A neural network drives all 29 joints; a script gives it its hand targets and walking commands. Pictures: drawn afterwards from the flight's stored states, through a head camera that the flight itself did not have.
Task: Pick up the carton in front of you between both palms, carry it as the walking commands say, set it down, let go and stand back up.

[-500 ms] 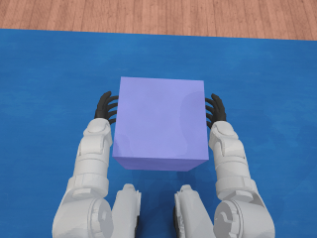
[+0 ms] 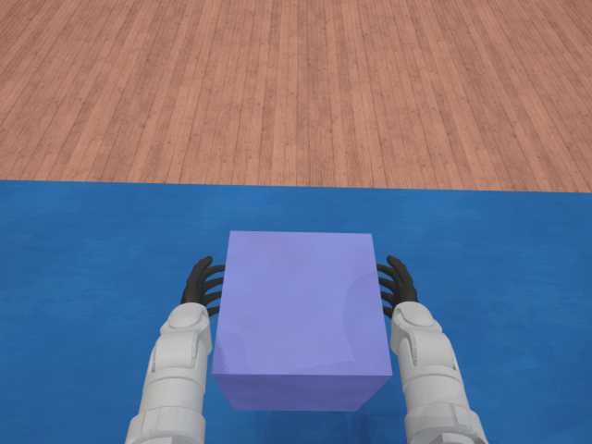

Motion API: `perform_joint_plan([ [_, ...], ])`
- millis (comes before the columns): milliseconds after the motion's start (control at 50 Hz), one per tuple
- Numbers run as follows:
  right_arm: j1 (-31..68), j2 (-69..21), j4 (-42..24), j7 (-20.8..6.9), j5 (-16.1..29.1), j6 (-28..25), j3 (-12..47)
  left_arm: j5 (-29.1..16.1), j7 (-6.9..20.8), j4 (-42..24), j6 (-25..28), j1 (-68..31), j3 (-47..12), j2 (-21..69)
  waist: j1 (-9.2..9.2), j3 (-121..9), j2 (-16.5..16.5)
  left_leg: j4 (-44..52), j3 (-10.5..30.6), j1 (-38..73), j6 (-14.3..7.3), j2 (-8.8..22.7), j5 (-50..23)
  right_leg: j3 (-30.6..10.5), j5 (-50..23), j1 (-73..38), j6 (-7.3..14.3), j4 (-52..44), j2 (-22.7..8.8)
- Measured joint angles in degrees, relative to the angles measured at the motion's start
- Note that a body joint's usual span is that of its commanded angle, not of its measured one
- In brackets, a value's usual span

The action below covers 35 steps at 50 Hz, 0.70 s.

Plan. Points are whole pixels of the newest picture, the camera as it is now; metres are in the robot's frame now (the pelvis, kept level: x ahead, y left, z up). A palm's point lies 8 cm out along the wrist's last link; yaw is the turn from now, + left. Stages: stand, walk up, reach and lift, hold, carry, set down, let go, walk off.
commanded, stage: reach and lift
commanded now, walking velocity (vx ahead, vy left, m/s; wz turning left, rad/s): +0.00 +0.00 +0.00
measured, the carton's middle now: (298, 328) +0.31 +0.00 -0.08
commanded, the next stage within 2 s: hold in 1.18 s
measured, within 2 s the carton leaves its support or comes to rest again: neither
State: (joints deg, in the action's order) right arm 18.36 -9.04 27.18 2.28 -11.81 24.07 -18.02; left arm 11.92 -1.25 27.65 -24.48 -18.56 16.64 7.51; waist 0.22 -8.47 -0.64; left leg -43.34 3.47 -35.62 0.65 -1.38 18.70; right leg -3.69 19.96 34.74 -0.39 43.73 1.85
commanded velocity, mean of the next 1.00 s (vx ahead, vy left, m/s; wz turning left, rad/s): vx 0.00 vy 0.00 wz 0.00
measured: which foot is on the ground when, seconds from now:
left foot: down 0.00-1.00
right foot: down 0.00-1.00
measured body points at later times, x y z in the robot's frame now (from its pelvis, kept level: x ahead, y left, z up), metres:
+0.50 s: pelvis -0.01 +0.00 +0.03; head -0.03 +0.00 +0.48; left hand +0.30 +0.15 +0.05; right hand +0.31 -0.15 +0.05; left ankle +0.03 +0.13 -0.71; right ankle +0.01 -0.12 -0.71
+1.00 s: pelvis +0.01 +0.00 +0.04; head -0.01 +0.00 +0.49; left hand +0.31 +0.15 +0.06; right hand +0.31 -0.15 +0.06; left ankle +0.03 +0.13 -0.71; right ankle +0.01 -0.12 -0.71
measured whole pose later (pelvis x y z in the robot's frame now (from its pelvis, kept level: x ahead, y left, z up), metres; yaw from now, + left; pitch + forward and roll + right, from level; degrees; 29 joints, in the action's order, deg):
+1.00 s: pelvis +0.01 +0.00 +0.04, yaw +0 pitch -5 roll +0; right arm 15.3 -8.8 16.8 -0.8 -16.2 37.9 -13.8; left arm 16.1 0.6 16.2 -38.5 -14.8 13.0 8.7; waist 0.1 1.1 -0.3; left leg -21.5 3.6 -5.6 0.4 -1.0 10.9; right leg -4.1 12.1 4.7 -0.3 21.8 1.0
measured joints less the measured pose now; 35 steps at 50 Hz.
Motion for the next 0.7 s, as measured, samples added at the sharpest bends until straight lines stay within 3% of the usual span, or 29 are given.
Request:
perform_joint_plan([
  [160,-3.2,0.3,-4.6,-0.9,-0.8,5.9,2.6,1.1,0.1,-5.7,-5.9,4.0,-1.8,1.1,-0.06,2.9,0.2,10.8,0.2,15.5,-0.1,0.2,-3.7,0.0,-3.7,-15.6,0.1,-10.9,-0.4],
  [260,-2.1,0.1,-4.7,-1.9,-3.0,9.3,2.0,3.1,1.0,-6.0,-9.4,2.9,-1.3,1.3,-0.03,5.0,0.3,14.9,0.1,22.1,-0.1,0.4,-5.3,-0.3,-5.3,-22.0,0.1,-14.9,-0.5],
  [380,0.3,-0.6,-3.6,-3.0,-5.4,10.6,-0.3,5.4,2.1,-4.8,-10.8,0.4,1.0,2.0,0.03,7.7,0.3,15.8,0.0,24.2,-0.2,0.3,-6.1,-0.3,-6.1,-24.1,0.1,-15.6,-0.6],
  [700,0.8,-0.8,-6.4,-3.5,-5.6,11.2,0.0,5.5,2.4,-7.6,-11.4,-0.1,0.5,2.1,-0.01,10.1,0.3,18.3,0.0,26.3,-0.2,0.4,-7.3,-0.4,-7.4,-26.3,0.0,-18.3,-0.7],
])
